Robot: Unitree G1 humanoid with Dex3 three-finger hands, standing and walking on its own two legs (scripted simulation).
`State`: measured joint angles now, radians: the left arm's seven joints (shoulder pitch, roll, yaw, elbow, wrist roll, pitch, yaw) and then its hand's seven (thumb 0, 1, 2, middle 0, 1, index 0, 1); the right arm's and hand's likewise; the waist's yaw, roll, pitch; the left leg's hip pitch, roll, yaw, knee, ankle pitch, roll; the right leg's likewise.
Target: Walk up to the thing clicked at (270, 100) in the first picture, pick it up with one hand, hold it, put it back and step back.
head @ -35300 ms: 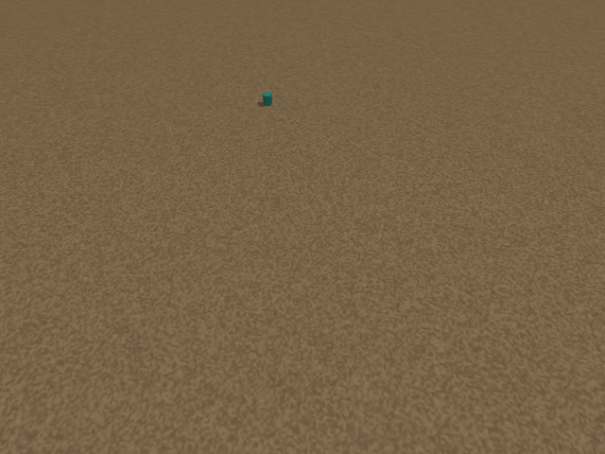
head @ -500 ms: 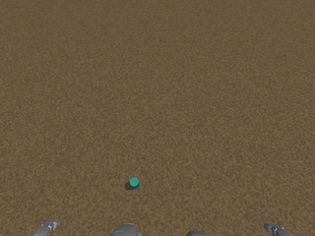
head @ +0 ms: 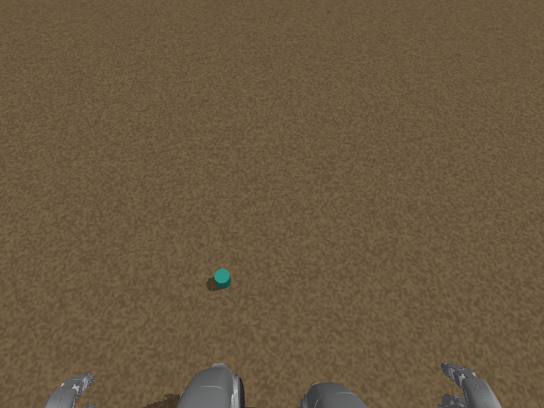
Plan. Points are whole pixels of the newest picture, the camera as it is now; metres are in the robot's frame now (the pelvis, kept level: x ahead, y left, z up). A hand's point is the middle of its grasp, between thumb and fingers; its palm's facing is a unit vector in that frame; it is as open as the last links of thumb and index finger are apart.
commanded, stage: step back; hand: left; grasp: from above
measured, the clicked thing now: (222, 278) +0.52 +0.16 -0.72
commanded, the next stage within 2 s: none
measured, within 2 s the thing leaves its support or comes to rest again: neither
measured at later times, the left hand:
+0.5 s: hand out of the picture -0.03 +0.28 -0.14, palm faces +0.08 -0.93 -0.37, open 7.4 cm
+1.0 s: hand out of the picture -0.22 +0.24 -0.12, palm faces +0.05 -0.90 -0.44, open 7.4 cm
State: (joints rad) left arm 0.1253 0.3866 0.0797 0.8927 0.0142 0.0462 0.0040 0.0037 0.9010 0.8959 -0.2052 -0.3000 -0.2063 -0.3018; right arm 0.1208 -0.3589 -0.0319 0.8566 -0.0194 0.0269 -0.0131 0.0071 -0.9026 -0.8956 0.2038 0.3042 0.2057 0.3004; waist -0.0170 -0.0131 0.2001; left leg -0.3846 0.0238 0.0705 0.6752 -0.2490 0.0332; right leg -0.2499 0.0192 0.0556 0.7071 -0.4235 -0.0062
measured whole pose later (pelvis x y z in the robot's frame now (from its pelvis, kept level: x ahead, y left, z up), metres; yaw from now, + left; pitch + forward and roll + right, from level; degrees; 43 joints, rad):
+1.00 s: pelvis -0.31 -0.04 +0.01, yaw +3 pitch -2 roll +1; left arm 0.19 0.36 0.08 0.82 0.04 0.04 0.01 0.01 0.90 0.90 -0.21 -0.30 -0.21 -0.30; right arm 0.22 -0.42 -0.05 0.87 -0.01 0.05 -0.03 0.01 -0.91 -0.90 0.20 0.30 0.20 0.30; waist 0.01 0.03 0.14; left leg -0.42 -0.09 -0.11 1.07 -0.50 -0.02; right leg -0.33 -0.04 -0.01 0.64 -0.27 -0.01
